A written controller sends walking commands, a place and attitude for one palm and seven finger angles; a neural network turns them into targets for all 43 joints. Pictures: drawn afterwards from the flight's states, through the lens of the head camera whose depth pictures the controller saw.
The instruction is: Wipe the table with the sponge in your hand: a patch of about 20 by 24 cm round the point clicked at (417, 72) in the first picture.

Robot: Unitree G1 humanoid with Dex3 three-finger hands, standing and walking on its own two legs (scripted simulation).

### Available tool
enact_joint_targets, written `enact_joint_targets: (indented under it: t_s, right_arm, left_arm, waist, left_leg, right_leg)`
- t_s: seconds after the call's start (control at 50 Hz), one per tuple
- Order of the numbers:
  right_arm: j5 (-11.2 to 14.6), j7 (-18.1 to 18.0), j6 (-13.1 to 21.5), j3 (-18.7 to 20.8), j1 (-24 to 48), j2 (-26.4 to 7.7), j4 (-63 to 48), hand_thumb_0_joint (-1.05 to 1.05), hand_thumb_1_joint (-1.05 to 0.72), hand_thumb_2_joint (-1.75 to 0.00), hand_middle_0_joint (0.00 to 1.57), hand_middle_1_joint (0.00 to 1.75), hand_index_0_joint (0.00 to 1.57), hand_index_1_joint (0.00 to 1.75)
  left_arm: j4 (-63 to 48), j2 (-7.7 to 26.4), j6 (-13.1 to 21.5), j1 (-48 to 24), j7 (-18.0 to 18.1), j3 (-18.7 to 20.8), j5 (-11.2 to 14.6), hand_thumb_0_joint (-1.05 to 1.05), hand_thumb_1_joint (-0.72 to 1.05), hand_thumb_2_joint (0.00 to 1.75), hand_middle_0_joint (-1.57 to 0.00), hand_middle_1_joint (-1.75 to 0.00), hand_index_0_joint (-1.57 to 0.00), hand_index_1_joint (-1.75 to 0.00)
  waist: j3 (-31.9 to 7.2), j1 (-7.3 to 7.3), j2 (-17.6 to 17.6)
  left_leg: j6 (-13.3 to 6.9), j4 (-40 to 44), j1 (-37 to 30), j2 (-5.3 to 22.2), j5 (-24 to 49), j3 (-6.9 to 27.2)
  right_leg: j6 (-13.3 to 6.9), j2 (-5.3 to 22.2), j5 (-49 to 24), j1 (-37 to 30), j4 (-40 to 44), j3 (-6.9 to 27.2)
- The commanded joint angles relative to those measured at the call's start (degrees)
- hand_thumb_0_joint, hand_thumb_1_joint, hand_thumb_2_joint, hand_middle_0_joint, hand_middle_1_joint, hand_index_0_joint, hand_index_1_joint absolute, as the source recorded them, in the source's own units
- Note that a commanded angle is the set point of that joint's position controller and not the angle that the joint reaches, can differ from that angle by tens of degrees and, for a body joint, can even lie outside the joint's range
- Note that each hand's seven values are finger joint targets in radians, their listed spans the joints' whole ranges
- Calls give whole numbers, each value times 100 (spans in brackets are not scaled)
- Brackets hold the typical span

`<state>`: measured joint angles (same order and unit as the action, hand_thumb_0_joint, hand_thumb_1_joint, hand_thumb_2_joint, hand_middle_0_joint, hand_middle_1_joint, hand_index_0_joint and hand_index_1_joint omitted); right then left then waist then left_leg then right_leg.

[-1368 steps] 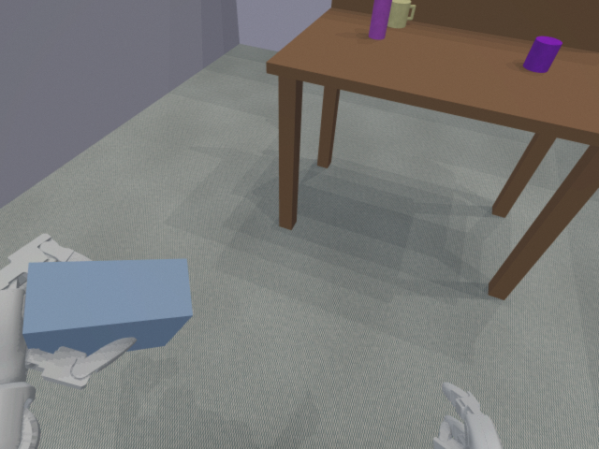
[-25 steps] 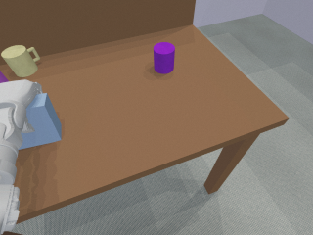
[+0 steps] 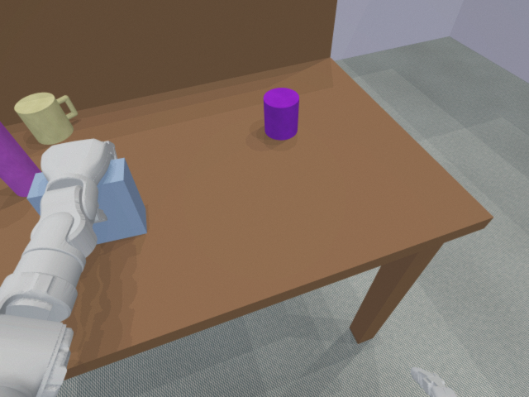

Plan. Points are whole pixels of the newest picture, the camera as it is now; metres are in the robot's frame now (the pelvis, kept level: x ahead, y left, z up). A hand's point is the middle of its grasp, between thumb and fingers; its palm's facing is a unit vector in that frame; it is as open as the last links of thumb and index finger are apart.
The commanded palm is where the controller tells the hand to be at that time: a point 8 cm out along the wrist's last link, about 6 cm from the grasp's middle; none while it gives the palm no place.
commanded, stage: slide across to the middle lane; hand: left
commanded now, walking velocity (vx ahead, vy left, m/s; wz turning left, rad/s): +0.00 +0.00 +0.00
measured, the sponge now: (100, 214) +0.38 +0.32 +0.04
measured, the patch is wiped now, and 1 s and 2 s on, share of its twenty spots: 0.45 0.55 0.75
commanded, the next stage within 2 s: wipe back along the middle lane in 0.10 s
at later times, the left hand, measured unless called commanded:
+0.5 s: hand (106, 199) +0.37 +0.28 +0.10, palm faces -0.02 +0.00 -1.00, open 9.8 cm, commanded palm +0.34 +0.26 +0.13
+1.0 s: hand (109, 218) +0.34 +0.26 +0.10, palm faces +0.03 +0.00 -1.00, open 9.7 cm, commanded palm +0.30 +0.24 +0.12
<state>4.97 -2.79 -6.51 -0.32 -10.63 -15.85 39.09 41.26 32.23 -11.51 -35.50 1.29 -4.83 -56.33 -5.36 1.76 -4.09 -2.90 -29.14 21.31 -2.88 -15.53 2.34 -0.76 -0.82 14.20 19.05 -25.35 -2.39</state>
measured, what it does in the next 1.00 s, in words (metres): stands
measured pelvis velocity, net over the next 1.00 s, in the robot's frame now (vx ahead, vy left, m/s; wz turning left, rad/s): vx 0.00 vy -0.01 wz -0.02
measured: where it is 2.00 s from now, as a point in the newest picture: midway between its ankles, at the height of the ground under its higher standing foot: outside the picture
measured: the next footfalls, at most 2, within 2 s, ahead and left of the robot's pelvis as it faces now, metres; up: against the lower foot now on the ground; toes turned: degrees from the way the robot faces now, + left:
none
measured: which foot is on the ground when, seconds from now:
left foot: down 0.00-1.00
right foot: down 0.00-1.00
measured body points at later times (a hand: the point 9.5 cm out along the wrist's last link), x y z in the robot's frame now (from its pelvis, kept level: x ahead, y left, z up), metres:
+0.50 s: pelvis +0.01 -0.01 +0.00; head +0.02 -0.04 +0.45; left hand +0.37 +0.28 +0.15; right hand +0.16 -0.27 -0.12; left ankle -0.02 +0.08 -0.74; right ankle -0.02 -0.12 -0.74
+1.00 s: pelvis +0.00 -0.01 +0.00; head +0.00 -0.05 +0.45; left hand +0.33 +0.26 +0.15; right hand +0.18 -0.25 -0.11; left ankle -0.02 +0.08 -0.74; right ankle -0.02 -0.12 -0.74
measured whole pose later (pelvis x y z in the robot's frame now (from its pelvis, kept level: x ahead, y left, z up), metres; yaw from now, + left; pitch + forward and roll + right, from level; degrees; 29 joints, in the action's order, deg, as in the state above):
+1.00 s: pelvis +0.00 -0.01 +0.00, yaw -1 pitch +4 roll -1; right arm 5.6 -1.8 -8.1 -1.2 -7.6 -16.8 36.5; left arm 15.4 26.9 -24.3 -15.4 2.9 -7.4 -55.0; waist -5.7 3.1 -5.8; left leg -2.3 -28.6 16.2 -2.0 -16.3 1.1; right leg -1.5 -1.6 15.2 15.2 -26.4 -1.1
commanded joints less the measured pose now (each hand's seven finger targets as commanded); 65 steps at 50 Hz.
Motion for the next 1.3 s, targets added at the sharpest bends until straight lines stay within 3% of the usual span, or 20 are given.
enact_joint_targets:
  t_s: [0.0,0.02,0.08,0.12,0.18,0.28,0.32,0.38,0.5,0.52,0.56,0.62,0.68,0.72,0.74,0.8,0.92,0.98,1.16,1.28]
  right_arm:
    - [-49,-26,135,282,110,-899,-620,0,-90,-90,20,30,20,30]
    - [-58,-37,131,257,191,-916,-643,0,-90,-90,20,30,20,30]
    - [-54,-16,110,288,193,-884,-666,0,-90,-90,20,30,20,30]
    - [-53,-20,104,271,278,-899,-690,0,-90,-90,20,30,20,30]
    - [-34,-10,87,300,255,-886,-646,0,-90,-90,20,30,20,30]
    - [-28,11,74,279,344,-886,-717,0,-90,-90,20,30,20,30]
    - [-33,25,71,267,461,-911,-782,0,-90,-90,20,30,20,30]
    - [-24,47,85,266,524,-882,-856,0,-90,-90,20,30,20,30]
    - [24,39,73,222,699,-864,-904,0,-90,-90,20,30,20,30]
    - [18,34,76,217,769,-875,-897,0,-90,-90,20,30,20,30]
    - [27,21,90,204,762,-839,-940,0,-90,-90,20,30,20,30]
    - [16,18,90,181,855,-866,-971,0,-90,-90,20,30,20,30]
    - [34,22,102,167,857,-821,-1016,0,-90,-90,20,30,20,30]
    - [24,41,105,162,962,-834,-1041,0,-90,-90,20,30,20,30]
    - [27,50,118,154,985,-789,-1100,0,-90,-90,20,30,20,30]
    - [35,75,132,149,1022,-775,-1125,0,-90,-90,20,30,20,30]
    - [43,55,128,117,1244,-782,-1138,0,-90,-90,20,30,20,30]
    - [44,86,182,118,1273,-725,-1190,0,-90,-90,20,30,20,30]
    - [31,129,224,82,1476,-690,-1242,0,-90,-90,20,30,20,30]
    - [28,180,260,35,1619,-631,-1292,0,-90,-90,20,30,20,30]
  left_arm:
    - [-780,1024,-80,-1463,36,339,-28,0,10,130,-120,-160,-120,-160]
    - [-875,1178,-77,-1456,30,510,-2,0,10,130,-120,-160,-120,-160]
    - [-1059,754,-153,-1328,-18,166,49,0,10,130,-120,-160,-120,-160]
    - [-1223,860,-177,-1283,-57,286,107,0,10,130,-120,-160,-120,-160]
    - [-1255,599,-259,-1194,-106,64,107,0,10,130,-120,-160,-120,-160]
    - [-1359,456,-348,-553,-178,19,162,0,10,130,-120,-160,-120,-160]
    - [-1568,711,-365,-201,-169,318,186,0,10,130,-120,-160,-120,-160]
    - [-1787,494,-433,200,-147,197,235,0,10,130,-120,-160,-120,-160]
    - [-1848,297,-760,260,-100,-7,221,0,10,130,-120,-160,-120,-160]
    - [-1915,453,-795,257,-78,153,220,0,10,130,-120,-160,-120,-160]
    - [-1859,202,-880,369,-83,-70,212,0,10,130,-120,-160,-120,-160]
    - [-1852,507,-926,782,-82,285,251,0,10,130,-120,-160,-120,-160]
    - [-1953,39,-976,796,-131,-124,272,0,10,130,-120,-160,-120,-160]
    - [-2126,326,-996,1086,-115,182,286,0,10,130,-120,-160,-120,-160]
    - [-2283,23,-1007,1110,-128,-100,299,0,10,130,-120,-160,-120,-160]
    - [-2433,-99,-1069,1384,-121,-129,338,0,10,130,-120,-160,-120,-160]
    - [-2825,-52,-1318,1395,-100,-103,377,0,10,130,-120,-160,-120,-160]
    - [-3056,-388,-1379,1798,-82,-321,421,0,10,130,-120,-160,-120,-160]
    - [-3623,-447,-1681,2299,-67,-305,494,0,10,130,-120,-160,-120,-160]
    - [-4023,-763,-1815,2605,-131,-611,450,0,10,130,-120,-160,-120,-160]
  waist:
    - [-1441,-138,386]
    - [-1495,-86,329]
    - [-1509,-173,415]
    - [-1519,-144,400]
    - [-1406,-220,443]
    - [-1292,-149,526]
    - [-1345,-13,580]
    - [-1324,-16,632]
    - [-805,-34,581]
    - [-821,4,517]
    - [-872,-15,606]
    - [-898,112,668]
    - [-835,21,779]
    - [-854,137,626]
    - [-952,98,586]
    - [-777,109,658]
    - [-494,128,648]
    - [-687,171,637]
    - [-676,226,921]
    - [-681,229,750]
  left_leg:
    - [128,186,-1084,187,2302,131]
    - [125,178,-1048,181,2451,136]
    - [64,106,-1150,159,2550,21]
    - [37,121,-1094,147,2583,21]
    - [30,87,-1184,149,2664,9]
    - [-14,107,-1051,120,2438,-52]
    - [-15,137,-953,115,2523,-30]
    - [-12,130,-933,106,2512,-95]
    - [-3,315,-772,106,1753,-73]
    - [-8,322,-794,111,1718,-66]
    - [-7,297,-800,92,1664,-86]
    - [-1,302,-697,91,1566,-70]
    - [5,293,-696,98,1502,-91]
    - [12,296,-715,108,1505,-61]
    - [9,270,-773,93,1569,-93]
    - [20,282,-754,119,1597,-66]
    - [26,393,-741,153,1306,-28]
    - [32,348,-874,161,1506,-24]
    - [36,326,-890,174,1634,-32]
    - [62,289,-1000,187,1862,-37]
  right_leg:
    - [-316,-138,-1746,-550,134,13]
    - [-343,-135,-1919,-650,118,50]
    - [-281,-111,-2255,-739,134,68]
    - [-297,-101,-2427,-847,152,116]
    - [-269,-102,-2507,-764,128,73]
    - [-263,-94,-2531,-886,129,80]
    - [-288,-89,-2690,-1079,94,140]
    - [-241,-70,-2808,-1161,63,108]
    - [-249,-104,-1878,-791,183,77]
    - [-278,-112,-1832,-792,194,114]
    - [-256,-112,-1750,-807,171,78]
    - [-276,-117,-1754,-923,157,161]
    - [-235,-110,-1682,-827,147,89]
    - [-276,-121,-1641,-873,135,154]
    - [-255,-111,-1709,-932,99,113]
    - [-254,-126,-1697,-851,98,87]
    - [-274,-152,-1285,-693,165,135]
    - [-260,-142,-1435,-810,88,51]
    - [-237,-131,-1704,-979,21,74]
    - [-246,-128,-1923,-990,-58,100]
